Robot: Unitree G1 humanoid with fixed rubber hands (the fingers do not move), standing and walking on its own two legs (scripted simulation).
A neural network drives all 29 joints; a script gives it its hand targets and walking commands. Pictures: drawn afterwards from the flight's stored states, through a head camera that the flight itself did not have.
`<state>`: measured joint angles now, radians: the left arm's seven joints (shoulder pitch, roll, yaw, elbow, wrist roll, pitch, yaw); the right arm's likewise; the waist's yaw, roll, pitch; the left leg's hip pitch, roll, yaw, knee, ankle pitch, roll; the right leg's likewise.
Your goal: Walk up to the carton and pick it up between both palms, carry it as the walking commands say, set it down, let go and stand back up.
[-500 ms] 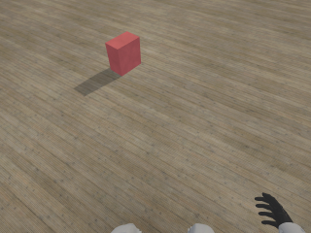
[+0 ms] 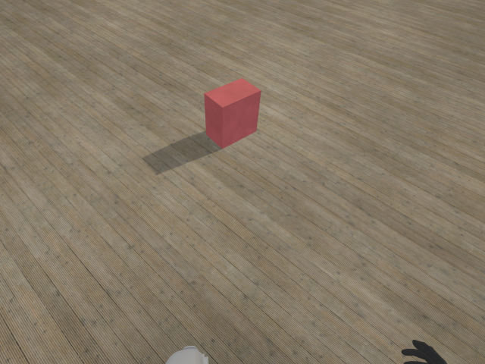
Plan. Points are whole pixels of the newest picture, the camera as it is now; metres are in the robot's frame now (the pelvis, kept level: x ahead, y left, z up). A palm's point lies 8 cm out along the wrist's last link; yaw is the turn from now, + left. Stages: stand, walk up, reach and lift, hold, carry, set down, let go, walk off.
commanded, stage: walk up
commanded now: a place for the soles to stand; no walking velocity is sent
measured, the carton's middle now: (232, 113) +1.52 +0.03 -0.59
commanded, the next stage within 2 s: none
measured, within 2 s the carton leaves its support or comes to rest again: neither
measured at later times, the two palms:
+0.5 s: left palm (68, 269) +0.30 +0.35 -0.09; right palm (392, 295) +0.27 -0.30 -0.11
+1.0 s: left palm (94, 188) +0.51 +0.37 -0.09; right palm (364, 235) +0.41 -0.29 -0.11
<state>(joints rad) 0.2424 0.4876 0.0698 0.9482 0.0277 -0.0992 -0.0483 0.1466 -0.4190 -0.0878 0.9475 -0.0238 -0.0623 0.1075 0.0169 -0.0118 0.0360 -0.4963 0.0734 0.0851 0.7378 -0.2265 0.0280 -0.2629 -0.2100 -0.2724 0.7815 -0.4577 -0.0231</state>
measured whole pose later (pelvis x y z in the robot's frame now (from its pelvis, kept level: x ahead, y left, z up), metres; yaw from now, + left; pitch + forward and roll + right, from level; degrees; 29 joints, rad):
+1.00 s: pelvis +0.39 +0.04 -0.01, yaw -3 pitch -1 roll -3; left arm 0.19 0.43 0.08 0.91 0.01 -0.13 -0.03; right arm 0.26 -0.43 -0.06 0.97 -0.02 -0.05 0.04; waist -0.02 0.06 0.06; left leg -0.49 0.08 0.01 1.18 -0.47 0.02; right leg -0.45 -0.07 -0.18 0.79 -0.31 -0.03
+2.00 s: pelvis +0.72 +0.11 -0.01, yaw -7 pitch -2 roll +1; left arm 0.19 0.44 0.07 0.99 0.01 -0.07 -0.05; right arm 0.25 -0.44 -0.07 0.94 -0.03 -0.09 0.02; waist -0.03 -0.03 0.07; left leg -0.33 0.08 0.17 0.84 -0.46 0.03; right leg -0.55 -0.10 -0.07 0.93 -0.42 -0.01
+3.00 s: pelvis +0.97 +0.10 -0.01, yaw -5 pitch -2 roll -2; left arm 0.09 0.39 0.04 1.06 -0.01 -0.01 0.00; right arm 0.12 -0.38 -0.02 1.05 -0.02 -0.05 -0.02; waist 0.00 0.00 0.09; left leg -0.46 0.08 0.04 0.91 -0.42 -0.01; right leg -0.39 -0.07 -0.12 0.87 -0.43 0.01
